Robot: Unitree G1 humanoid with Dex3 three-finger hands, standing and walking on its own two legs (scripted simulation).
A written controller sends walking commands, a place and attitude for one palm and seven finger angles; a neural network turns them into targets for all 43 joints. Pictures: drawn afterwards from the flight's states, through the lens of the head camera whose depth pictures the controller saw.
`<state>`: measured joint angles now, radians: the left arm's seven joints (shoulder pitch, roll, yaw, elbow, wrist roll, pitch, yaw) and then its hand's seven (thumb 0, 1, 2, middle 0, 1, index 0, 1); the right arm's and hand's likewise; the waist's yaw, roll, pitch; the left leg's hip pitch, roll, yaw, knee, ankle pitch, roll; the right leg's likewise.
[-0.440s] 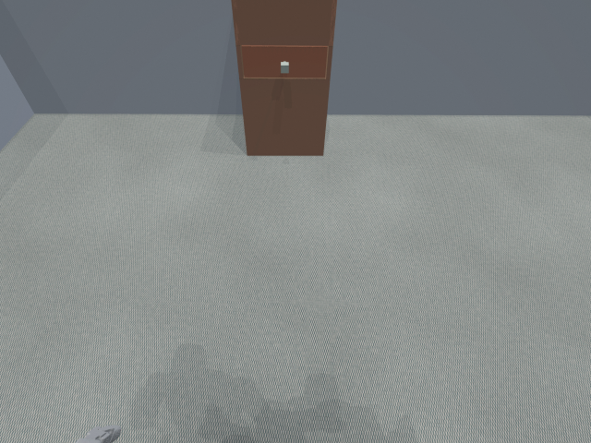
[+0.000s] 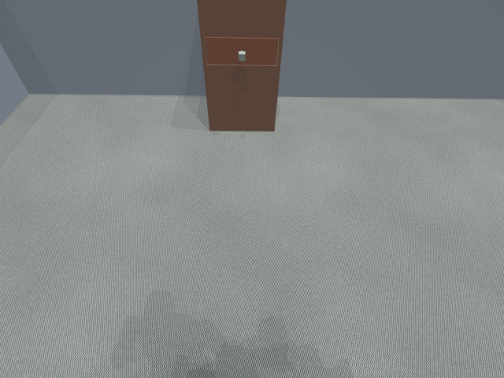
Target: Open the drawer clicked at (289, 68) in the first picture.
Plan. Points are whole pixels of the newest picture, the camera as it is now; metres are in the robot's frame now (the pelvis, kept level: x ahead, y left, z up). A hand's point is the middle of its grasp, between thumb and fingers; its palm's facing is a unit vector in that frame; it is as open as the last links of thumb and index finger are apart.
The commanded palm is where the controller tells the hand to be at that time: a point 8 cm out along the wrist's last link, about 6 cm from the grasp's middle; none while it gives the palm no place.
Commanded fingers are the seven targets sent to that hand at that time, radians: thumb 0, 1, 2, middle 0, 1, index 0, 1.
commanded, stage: stand and wait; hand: left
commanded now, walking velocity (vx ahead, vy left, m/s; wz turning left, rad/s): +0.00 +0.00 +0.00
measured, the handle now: (241, 54) +1.69 +0.15 -0.24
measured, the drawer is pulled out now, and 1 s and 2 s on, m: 0.00 0.00 0.00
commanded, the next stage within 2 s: look at it before walking up in 0.38 s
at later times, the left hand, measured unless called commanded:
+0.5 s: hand out of the picture +0.07 +0.24 -0.15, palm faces -0.04 -0.94 -0.33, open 7.4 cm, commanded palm none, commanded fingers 0.00 0.90 0.90 -0.20 -0.30 -0.20 -0.30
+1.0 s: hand out of the picture +0.07 +0.24 -0.15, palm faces -0.03 -0.94 -0.33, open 7.4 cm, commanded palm none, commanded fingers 0.00 0.90 0.90 -0.20 -0.30 -0.20 -0.30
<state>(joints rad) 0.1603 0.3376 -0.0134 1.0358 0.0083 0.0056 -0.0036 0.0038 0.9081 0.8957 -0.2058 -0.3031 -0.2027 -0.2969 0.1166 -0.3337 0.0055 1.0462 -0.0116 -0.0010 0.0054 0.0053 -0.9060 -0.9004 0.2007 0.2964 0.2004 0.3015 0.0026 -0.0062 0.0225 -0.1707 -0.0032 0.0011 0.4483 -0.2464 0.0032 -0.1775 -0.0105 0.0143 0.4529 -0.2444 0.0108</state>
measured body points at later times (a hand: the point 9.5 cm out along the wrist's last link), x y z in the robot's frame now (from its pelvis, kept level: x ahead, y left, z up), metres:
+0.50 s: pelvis -0.01 +0.00 +0.00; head -0.01 +0.00 +0.45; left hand +0.08 +0.29 -0.13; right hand +0.07 -0.30 -0.13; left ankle +0.00 +0.12 -0.74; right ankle +0.00 -0.13 -0.74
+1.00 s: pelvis +0.00 -0.01 +0.00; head +0.00 +0.00 +0.45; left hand +0.07 +0.29 -0.13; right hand +0.07 -0.30 -0.13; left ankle +0.00 +0.12 -0.74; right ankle +0.00 -0.13 -0.74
